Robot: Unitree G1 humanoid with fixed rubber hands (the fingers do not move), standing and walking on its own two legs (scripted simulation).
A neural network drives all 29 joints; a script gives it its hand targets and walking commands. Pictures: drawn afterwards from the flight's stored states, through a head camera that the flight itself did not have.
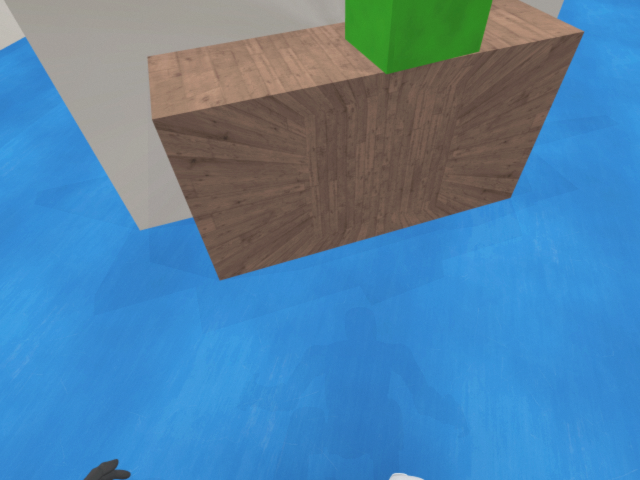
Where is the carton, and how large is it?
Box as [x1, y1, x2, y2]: [345, 0, 492, 73]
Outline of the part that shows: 345,38 386,73 478,51 492,0 345,0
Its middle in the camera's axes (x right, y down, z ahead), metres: +0.27 -0.72 +1.10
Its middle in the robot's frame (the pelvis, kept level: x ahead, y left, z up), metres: +1.32 -0.31 +0.10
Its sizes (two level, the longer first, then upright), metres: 0.316 0.280 0.276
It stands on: a pedestal, 0.71 m high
